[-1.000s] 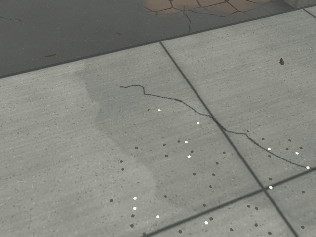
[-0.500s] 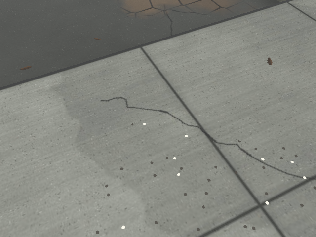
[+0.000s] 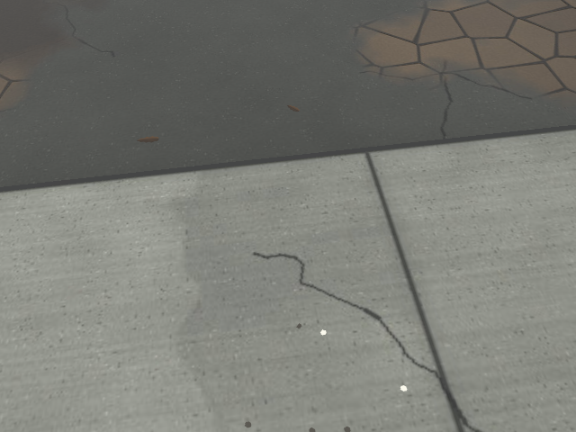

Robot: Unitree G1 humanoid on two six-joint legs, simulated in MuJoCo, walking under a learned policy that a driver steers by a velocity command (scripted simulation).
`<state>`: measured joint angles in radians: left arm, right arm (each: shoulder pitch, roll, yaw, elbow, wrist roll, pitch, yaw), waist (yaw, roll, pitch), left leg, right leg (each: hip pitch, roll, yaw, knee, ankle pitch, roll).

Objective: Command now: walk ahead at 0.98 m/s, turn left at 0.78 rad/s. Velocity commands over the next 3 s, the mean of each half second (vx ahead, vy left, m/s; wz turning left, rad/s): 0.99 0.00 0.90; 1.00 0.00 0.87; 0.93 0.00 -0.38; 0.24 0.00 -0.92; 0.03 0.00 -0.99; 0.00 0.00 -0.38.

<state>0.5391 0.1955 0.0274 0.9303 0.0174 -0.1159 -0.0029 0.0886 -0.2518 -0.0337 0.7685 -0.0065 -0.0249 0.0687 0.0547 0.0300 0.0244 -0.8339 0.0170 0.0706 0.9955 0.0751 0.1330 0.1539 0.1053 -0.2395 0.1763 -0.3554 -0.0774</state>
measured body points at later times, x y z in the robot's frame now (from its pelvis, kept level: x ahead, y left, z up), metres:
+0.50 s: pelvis +0.44 -0.02 -0.01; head +0.47 -0.01 +0.44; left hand +0.62 +0.27 -0.05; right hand +0.54 -0.30 -0.13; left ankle +0.24 -0.01 -0.73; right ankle +0.68 -0.12 -0.71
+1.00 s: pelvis +0.79 +0.19 -0.03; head +0.81 +0.22 +0.42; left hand +0.54 +0.29 -0.16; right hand +1.13 +0.26 -0.09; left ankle +0.84 +0.30 -0.73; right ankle +0.71 -0.10 -0.66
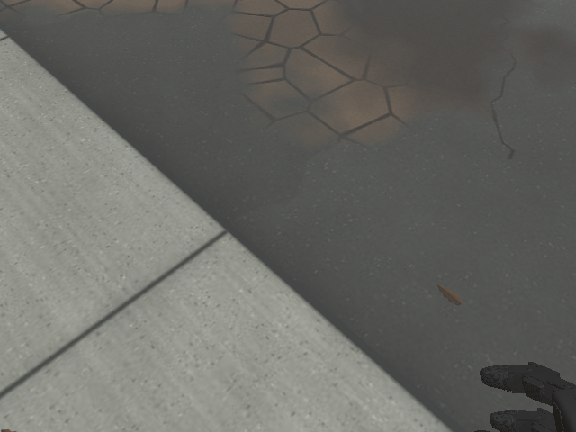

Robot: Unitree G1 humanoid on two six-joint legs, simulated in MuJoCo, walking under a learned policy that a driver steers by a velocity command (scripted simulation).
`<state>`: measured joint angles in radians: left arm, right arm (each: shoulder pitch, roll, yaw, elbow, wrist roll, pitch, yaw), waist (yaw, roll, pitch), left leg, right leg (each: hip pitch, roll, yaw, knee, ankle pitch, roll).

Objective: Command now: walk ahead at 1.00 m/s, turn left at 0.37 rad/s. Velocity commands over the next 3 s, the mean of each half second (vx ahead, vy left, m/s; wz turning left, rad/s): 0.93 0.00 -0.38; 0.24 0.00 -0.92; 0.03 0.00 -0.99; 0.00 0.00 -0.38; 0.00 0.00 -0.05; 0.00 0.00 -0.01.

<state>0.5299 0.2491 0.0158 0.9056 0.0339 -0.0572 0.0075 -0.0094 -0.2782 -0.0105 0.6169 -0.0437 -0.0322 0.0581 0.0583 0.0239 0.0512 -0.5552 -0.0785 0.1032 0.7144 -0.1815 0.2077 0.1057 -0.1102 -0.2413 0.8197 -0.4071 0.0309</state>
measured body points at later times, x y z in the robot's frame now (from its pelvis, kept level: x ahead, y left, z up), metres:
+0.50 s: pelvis +0.42 -0.05 +0.01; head +0.45 -0.04 +0.46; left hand +0.55 +0.22 -0.12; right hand +0.50 -0.33 -0.09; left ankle +0.34 +0.10 -0.55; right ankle +0.48 -0.09 -0.70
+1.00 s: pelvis +0.74 -0.03 -0.03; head +0.77 -0.02 +0.42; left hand +1.01 +0.18 -0.14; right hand +0.74 -0.39 -0.05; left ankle +0.84 +0.01 -0.73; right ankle +0.50 -0.07 -0.66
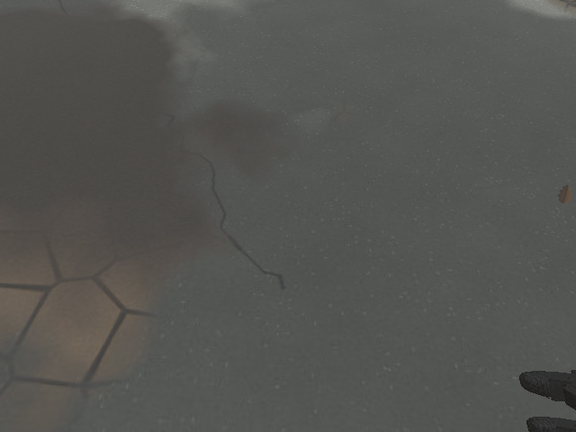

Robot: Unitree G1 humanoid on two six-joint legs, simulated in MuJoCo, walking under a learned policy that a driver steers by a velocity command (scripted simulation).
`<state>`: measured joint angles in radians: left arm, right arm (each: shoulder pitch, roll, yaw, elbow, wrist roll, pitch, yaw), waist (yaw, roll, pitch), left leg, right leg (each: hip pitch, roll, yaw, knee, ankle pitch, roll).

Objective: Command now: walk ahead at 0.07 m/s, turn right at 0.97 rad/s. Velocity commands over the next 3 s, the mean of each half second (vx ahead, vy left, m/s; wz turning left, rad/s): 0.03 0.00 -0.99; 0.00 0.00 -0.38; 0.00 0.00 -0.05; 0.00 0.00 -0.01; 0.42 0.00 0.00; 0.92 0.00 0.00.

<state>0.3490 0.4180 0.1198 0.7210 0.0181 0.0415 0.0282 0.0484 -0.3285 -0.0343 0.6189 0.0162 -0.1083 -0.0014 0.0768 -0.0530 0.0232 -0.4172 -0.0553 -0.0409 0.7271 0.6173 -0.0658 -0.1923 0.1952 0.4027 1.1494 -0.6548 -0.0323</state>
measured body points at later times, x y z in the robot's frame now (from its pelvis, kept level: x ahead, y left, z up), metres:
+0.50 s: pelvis +0.17 +0.17 -0.16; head +0.20 +0.17 +0.29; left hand +0.41 +0.33 -0.27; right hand +0.15 -0.10 -0.27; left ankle +0.23 +0.29 -0.74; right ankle +0.27 +0.08 -0.85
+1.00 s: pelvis +0.23 +0.30 -0.11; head +0.25 +0.32 +0.34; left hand +0.46 +0.46 -0.25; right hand +0.14 +0.04 -0.21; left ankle +0.29 +0.34 -0.85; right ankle +0.14 +0.19 -0.80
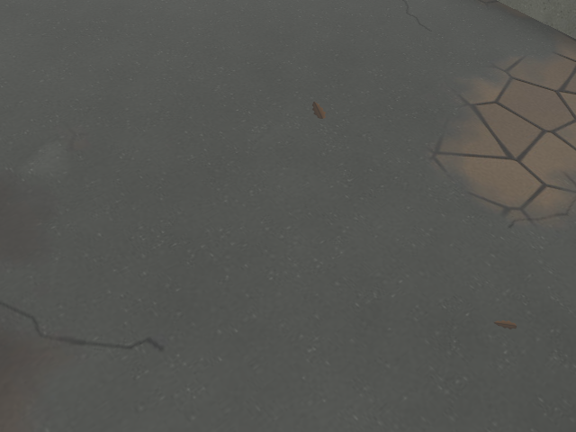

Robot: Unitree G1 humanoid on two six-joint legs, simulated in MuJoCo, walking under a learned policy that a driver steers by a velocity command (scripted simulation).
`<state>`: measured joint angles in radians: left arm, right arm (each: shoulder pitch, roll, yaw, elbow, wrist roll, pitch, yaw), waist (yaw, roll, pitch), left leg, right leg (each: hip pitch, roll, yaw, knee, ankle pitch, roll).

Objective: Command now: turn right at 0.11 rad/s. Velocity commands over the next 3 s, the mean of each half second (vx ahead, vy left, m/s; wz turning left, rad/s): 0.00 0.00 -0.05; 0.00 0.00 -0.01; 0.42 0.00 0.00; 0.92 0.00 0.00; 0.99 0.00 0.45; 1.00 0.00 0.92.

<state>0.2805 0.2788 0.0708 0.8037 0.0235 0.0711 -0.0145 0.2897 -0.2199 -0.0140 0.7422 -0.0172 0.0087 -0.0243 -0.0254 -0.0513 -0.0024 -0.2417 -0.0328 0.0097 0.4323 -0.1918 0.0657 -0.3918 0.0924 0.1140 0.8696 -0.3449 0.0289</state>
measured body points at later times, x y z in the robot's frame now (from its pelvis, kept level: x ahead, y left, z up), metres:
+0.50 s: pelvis +0.00 +0.00 +0.00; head +0.00 +0.00 +0.45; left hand +0.02 +0.23 -0.16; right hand +0.02 -0.24 -0.16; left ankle +0.02 +0.08 -0.74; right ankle -0.02 -0.10 -0.74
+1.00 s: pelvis +0.00 +0.00 +0.00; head +0.01 -0.01 +0.45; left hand -0.03 +0.20 -0.16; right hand +0.00 -0.22 -0.17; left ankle +0.02 +0.08 -0.74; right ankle -0.02 -0.10 -0.74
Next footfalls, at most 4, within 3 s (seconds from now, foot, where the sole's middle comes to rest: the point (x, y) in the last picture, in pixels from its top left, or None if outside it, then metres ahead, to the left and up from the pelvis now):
0.12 right None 0.02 -0.10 -0.78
1.46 left None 0.18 0.16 -0.78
1.92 right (278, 390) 0.63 -0.02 -0.78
2.40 left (227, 246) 1.07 0.12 -0.78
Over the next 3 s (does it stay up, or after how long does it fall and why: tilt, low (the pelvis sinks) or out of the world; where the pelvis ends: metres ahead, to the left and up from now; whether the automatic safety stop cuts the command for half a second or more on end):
stays up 1.45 0.18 -0.01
